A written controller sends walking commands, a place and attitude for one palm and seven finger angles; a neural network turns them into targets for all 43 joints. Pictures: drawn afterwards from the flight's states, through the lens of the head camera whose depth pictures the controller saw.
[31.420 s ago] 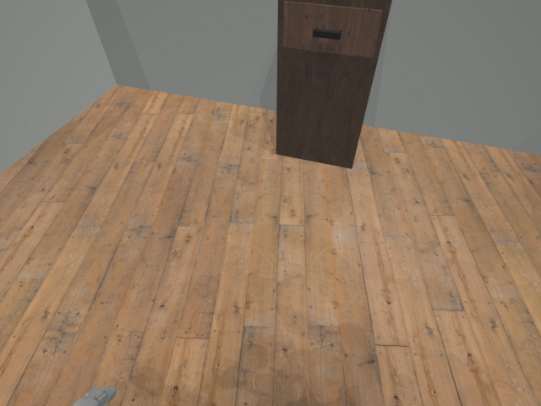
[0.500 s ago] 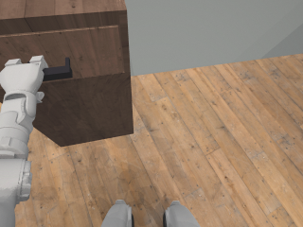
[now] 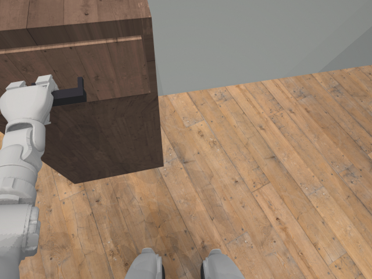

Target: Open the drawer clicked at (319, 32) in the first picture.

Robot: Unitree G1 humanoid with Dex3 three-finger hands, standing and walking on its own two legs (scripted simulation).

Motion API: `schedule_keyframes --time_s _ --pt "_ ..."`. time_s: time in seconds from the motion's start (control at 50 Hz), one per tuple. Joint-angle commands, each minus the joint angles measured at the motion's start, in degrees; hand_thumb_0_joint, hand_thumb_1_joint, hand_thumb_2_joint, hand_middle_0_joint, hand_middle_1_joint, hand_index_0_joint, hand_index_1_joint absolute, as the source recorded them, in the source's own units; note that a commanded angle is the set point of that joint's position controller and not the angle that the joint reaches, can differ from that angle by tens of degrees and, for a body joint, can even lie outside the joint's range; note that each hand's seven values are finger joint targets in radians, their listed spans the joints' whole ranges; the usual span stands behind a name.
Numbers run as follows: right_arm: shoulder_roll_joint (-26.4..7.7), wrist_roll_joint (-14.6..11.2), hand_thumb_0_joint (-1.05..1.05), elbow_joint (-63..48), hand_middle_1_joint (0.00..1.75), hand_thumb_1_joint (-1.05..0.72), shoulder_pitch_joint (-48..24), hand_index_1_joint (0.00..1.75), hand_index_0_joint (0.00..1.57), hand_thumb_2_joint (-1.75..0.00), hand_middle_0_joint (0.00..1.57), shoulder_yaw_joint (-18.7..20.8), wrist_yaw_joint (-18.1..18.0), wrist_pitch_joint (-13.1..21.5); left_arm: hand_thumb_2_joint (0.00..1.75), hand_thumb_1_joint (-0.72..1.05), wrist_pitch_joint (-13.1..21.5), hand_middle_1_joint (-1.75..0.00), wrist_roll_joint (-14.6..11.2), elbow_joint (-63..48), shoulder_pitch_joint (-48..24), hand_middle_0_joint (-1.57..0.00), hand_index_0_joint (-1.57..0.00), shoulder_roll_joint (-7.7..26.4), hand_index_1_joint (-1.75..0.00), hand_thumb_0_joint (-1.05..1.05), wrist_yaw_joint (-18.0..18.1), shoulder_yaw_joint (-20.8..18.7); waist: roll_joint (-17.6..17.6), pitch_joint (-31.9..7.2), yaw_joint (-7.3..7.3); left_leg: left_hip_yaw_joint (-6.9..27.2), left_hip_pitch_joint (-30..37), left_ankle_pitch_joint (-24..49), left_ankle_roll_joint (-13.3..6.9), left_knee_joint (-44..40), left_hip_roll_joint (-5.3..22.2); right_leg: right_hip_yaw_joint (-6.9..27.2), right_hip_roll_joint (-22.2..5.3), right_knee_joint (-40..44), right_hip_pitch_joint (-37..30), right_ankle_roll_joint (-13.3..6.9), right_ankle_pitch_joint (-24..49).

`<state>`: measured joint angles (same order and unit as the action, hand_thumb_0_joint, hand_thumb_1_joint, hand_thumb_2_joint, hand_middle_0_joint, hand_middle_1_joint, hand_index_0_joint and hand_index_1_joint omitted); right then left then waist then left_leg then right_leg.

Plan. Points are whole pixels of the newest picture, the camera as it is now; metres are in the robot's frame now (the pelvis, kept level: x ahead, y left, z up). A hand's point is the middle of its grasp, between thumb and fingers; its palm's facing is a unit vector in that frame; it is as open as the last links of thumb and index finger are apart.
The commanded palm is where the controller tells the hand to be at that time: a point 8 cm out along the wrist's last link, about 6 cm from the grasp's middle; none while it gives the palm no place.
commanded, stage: pull the drawer open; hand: left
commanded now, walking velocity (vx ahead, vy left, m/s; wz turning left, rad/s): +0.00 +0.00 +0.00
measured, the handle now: (57, 90) +0.52 +0.28 +0.02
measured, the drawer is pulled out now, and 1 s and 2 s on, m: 0.01 0.13 0.24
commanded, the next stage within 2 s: none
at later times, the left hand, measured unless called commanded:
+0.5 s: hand (41, 141) +0.40 +0.30 +0.00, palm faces -0.04 -0.04 -1.00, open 5.9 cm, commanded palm +0.37 +0.29 +0.06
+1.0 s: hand (40, 170) +0.34 +0.29 +0.00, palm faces -0.03 -0.03 -1.00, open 5.8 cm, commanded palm +0.31 +0.28 +0.06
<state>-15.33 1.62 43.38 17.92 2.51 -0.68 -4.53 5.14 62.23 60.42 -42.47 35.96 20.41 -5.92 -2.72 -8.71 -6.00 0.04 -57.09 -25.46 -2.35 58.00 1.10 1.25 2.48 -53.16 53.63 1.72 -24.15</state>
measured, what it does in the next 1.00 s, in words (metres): stands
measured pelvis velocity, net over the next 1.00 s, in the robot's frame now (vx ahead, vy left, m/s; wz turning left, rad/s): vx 0.01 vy -0.01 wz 0.02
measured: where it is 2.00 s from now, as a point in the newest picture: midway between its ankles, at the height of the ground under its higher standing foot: outside the picture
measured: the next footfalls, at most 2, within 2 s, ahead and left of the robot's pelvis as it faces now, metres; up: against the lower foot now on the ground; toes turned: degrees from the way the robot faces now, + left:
none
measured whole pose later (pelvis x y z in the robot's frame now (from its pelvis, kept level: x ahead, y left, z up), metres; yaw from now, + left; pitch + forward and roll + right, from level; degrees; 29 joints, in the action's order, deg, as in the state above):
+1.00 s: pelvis +0.01 -0.01 +0.02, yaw +1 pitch +16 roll -2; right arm -14.0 0.5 41.1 11.9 3.1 -2.0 -3.6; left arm 0.6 60.2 35.9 -12.0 24.7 25.3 -2.2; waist -2.7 -8.4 -0.5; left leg -0.4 -42.4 -24.6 -1.7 50.9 0.3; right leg 1.7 1.6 -48.1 39.9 0.9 -24.3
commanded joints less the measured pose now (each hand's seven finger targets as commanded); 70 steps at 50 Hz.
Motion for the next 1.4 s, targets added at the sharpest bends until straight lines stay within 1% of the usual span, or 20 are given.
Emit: schedule_keyframes --time_s 0.0,0.08,0.14,0.18,0.26,0.3,0.32,0.38,0.5,0.6,0.78,0.8,0.84,0.88,0.92,1.0,1.16,1.18,1.3,1.38 --pt "-9.85 -0.02 0.00 -2.83 0.30 -0.90 8.12 0.30 0.20 -0.90 0.20 3.56 -0.84 0.31 0.90 0.90 0.58 -1.35 -0.57 -11.19 -12.57 -0.40 -0.40 12.72 -1.35 0.00 1.63 -1.49 -4.82 -27.32 1.67 0.86 27.87 28.29 1.21 -6.61 -0.23 -3.67 2.15 5.26 -10.61 -3.27 18.99" --pt "-9.65 -0.21 0.00 -3.44 0.30 -0.90 6.92 0.30 0.20 -0.90 0.20 3.52 -0.90 0.13 0.90 0.90 1.26 -1.35 -0.13 -14.81 -10.60 -0.40 -0.40 13.68 -1.35 0.00 2.51 -2.90 -4.81 -26.69 2.52 0.63 27.89 28.83 1.05 -7.67 -0.30 -3.49 2.07 5.65 -12.28 -3.31 19.98" --pt "-9.72 -0.28 0.00 -3.12 0.30 -0.90 6.30 0.30 0.20 -0.90 0.20 3.57 -0.93 -0.03 0.90 0.90 0.81 -1.35 0.05 -13.38 -7.17 -0.40 -0.40 12.43 -1.35 0.00 2.88 -2.78 -2.26 -22.82 2.68 0.48 25.94 27.13 0.92 -8.09 -0.46 -3.43 2.07 5.96 -12.55 -3.49 19.51" --pt "-9.40 -0.29 0.00 -3.66 0.30 -0.90 5.72 0.30 0.20 -0.90 0.20 3.65 -0.98 -0.08 0.90 0.90 1.26 -1.35 0.51 -15.87 -8.20 -0.40 -0.40 11.99 -1.35 0.00 3.83 -2.50 -4.32 -23.92 2.78 0.55 27.50 27.99 1.12 -8.46 -0.46 -3.48 1.95 5.97 -12.18 -3.49 19.38" --pt "-9.20 -0.30 0.00 -3.71 0.30 -0.90 4.78 0.30 0.20 -0.90 0.20 4.04 -0.73 -0.03 0.90 0.90 0.44 -1.35 0.22 -17.36 -5.10 -0.40 -0.40 10.11 -1.35 0.00 4.71 -2.53 -4.58 -24.00 3.38 0.86 30.12 31.66 1.47 -8.50 -0.20 -3.74 2.02 5.91 -12.52 -3.81 20.45" --pt "-8.76 -0.49 0.00 -3.95 0.30 -0.90 4.44 0.30 0.20 -0.90 0.20 4.31 -0.65 0.04 0.90 0.90 -0.11 -1.35 -0.02 -18.04 -2.64 -0.40 -0.40 6.90 -1.35 0.00 5.12 -0.57 -4.38 -24.01 3.25 0.97 31.94 33.22 1.68 -8.61 -0.07 -3.89 2.06 6.27 -12.39 -3.63 20.60" --pt "-8.74 -0.50 0.00 -4.54 0.30 -0.90 3.89 0.30 0.20 -0.90 0.20 4.20 -0.74 0.03 0.90 0.90 0.04 -1.35 0.27 -20.19 -3.83 -0.40 -0.40 8.30 -1.35 0.00 5.55 -1.59 -3.48 -24.96 3.39 0.95 31.63 32.59 1.65 -8.87 -0.08 -3.82 1.97 6.45 -13.10 -3.41 20.61" --pt "-8.27 -0.67 0.00 -5.23 0.30 -0.90 2.93 0.30 0.20 -0.90 0.20 4.18 -0.70 0.20 0.90 0.90 -0.68 -1.35 -0.26 -22.17 -1.16 -0.40 -0.40 5.95 -1.35 0.00 5.77 -0.41 -3.86 -24.92 3.57 0.97 32.77 33.79 1.60 -9.43 -0.07 -3.92 1.92 6.77 -14.12 -3.42 21.33" --pt "-8.29 -0.80 0.00 -5.35 0.30 -0.90 1.01 0.30 0.20 -0.90 0.20 4.07 -1.12 0.47 0.90 0.90 -2.03 -1.35 -1.03 -23.29 5.79 -0.40 -0.40 6.07 -1.35 0.00 5.81 -1.75 -1.29 -22.08 4.58 0.44 31.14 30.68 1.17 -10.44 -0.57 -3.40 1.80 7.67 -17.39 -3.61 21.90" --pt "-7.76 -0.85 0.00 -6.06 0.30 -0.90 -0.73 0.30 0.20 -0.90 0.20 3.85 -1.33 0.95 0.90 0.90 -2.65 -1.35 -0.95 -26.13 9.04 -0.40 -0.40 3.35 -1.35 0.00 6.29 -0.16 -2.27 -19.57 4.50 0.26 31.05 29.62 1.25 -11.04 -0.76 -3.58 1.66 8.16 -17.41 -3.72 21.33" --pt "-7.04 -0.92 0.00 -7.70 0.30 -0.90 -3.58 0.30 0.20 -0.90 0.20 3.46 -1.94 1.67 0.90 0.90 -3.26 -1.35 -0.43 -32.35 12.16 -0.40 -0.40 3.20 -1.35 0.00 7.11 -0.50 -2.59 -21.63 5.45 -0.10 32.19 27.89 1.27 -11.84 -1.09 -3.28 1.43 8.50 -19.31 -3.71 21.11" --pt "-7.27 -0.91 0.00 -7.09 0.30 -0.90 -3.42 0.30 0.20 -0.90 0.20 3.67 -1.93 1.80 0.90 0.90 -3.78 -1.35 -0.99 -30.61 14.50 -0.40 -0.40 2.20 -1.35 0.00 6.92 -0.06 -2.12 -19.24 5.45 0.14 31.81 27.46 1.41 -12.03 -1.08 -3.45 1.52 8.65 -19.15 -3.93 20.62" --pt "-7.07 -0.94 0.00 -7.64 0.30 -0.90 -3.96 0.30 0.20 -0.90 0.20 3.67 -1.97 2.27 0.90 0.90 -3.67 -1.35 -1.23 -33.45 15.06 -0.40 -0.40 1.42 -1.35 0.00 7.06 0.40 -2.54 -19.80 5.43 -0.07 32.22 27.25 1.30 -12.12 -1.13 -3.40 1.45 8.86 -19.59 -3.88 20.84" --pt "-7.06 -1.00 0.00 -8.08 0.30 -0.90 -5.09 0.30 0.20 -0.90 0.20 3.27 -2.13 2.19 0.90 0.90 -3.65 -1.35 -1.15 -35.01 16.40 -0.40 -0.40 3.81 -1.35 0.00 7.24 -1.80 -1.56 -20.28 6.00 -0.14 31.51 26.99 1.20 -12.35 -1.15 -2.99 1.36 8.86 -20.61 -3.71 21.46" --pt "-6.79 -1.08 0.00 -8.60 0.30 -0.90 -5.55 0.30 0.20 -0.90 0.20 3.22 -2.15 2.57 0.90 0.90 -3.95 -1.35 -1.54 -35.86 18.72 -0.40 -0.40 1.02 -1.35 0.00 7.24 -0.01 -0.54 -18.79 5.63 -0.25 31.15 26.00 1.14 -12.61 -1.27 -3.26 1.35 9.28 -20.57 -3.66 21.18" --pt "-7.13 -0.78 0.00 -8.15 0.30 -0.90 -5.98 0.30 0.20 -0.90 0.20 3.32 -2.33 3.09 0.90 0.90 -4.41 -1.35 -1.62 -35.80 21.61 -0.40 -0.40 1.82 -1.35 0.00 7.54 -1.23 -0.57 -16.58 6.11 -0.26 30.34 23.28 1.09 -12.85 -1.47 -3.22 1.27 9.33 -20.70 -3.89 19.40" --pt "-6.73 -0.80 0.00 -8.66 0.30 -0.90 -7.53 0.30 0.20 -0.90 0.20 3.09 -2.57 3.84 0.90 0.90 -5.03 -1.35 -1.31 -39.03 23.65 -0.40 -0.40 0.48 -1.35 0.00 7.92 -0.18 -1.19 -15.99 6.06 -0.26 30.55 21.62 1.18 -13.05 -1.70 -3.05 1.08 9.69 -20.55 -4.00 18.19" --pt "-6.32 -0.90 0.00 -9.13 0.30 -0.90 -7.98 0.30 0.20 -0.90 0.20 2.89 -2.65 3.88 0.90 0.90 -4.65 -1.35 -0.87 -41.25 22.44 -0.40 -0.40 0.90 -1.35 0.00 8.23 -0.28 -1.18 -17.85 6.47 -0.33 31.27 21.68 1.20 -13.28 -1.68 -2.99 1.02 9.43 -20.73 -3.82 18.08" --pt "-6.23 -0.83 0.00 -10.01 0.30 -0.90 -9.11 0.30 0.20 -0.90 0.20 3.01 -2.46 4.58 0.90 0.90 -5.40 -1.35 -2.09 -43.51 32.23 -0.40 -0.40 -1.38 -1.35 0.00 7.84 0.05 -0.82 -15.95 7.03 -0.48 31.35 23.43 1.12 -13.02 -1.85 -2.98 1.12 9.45 -22.22 -3.98 20.54" --pt "-5.90 -0.78 0.00 -11.12 0.30 -0.90 -10.77 0.30 0.20 -0.90 0.20 2.49 -2.18 4.78 0.90 0.90 -5.08 -1.35 -2.10 -47.57 37.05 -0.40 -0.40 0.06 -1.35 0.00 8.30 -2.25 0.18 -16.34 8.21 -0.74 30.83 23.64 1.10 -13.15 -1.91 -2.70 0.92 9.26 -23.42 -3.83 21.57"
